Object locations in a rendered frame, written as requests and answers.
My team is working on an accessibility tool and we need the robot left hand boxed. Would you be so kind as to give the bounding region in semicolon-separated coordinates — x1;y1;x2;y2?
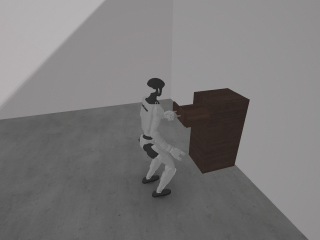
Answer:
164;110;175;121

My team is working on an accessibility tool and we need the right robot forearm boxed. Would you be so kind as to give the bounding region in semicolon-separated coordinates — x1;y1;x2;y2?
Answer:
153;132;174;153

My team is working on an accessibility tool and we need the robot shin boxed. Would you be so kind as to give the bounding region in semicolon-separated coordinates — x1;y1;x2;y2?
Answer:
146;158;162;179
157;167;177;193

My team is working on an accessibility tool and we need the drawer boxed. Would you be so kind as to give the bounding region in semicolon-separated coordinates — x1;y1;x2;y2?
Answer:
173;101;210;128

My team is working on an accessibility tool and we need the handle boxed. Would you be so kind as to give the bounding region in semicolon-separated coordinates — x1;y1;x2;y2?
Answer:
172;110;181;118

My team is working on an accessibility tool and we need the right robot shin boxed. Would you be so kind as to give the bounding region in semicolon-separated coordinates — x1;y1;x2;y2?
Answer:
157;167;177;193

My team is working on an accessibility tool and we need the robot right hand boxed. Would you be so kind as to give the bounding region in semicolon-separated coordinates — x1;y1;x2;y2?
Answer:
171;148;186;161

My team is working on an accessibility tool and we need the left robot shin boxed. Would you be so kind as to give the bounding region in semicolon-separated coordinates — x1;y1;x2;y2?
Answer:
146;158;162;179

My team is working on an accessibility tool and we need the right robot upper arm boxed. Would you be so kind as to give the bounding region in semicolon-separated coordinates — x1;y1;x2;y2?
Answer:
149;105;164;139

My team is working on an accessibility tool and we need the cabinet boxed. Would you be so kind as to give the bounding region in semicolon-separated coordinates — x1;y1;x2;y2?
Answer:
189;88;250;174

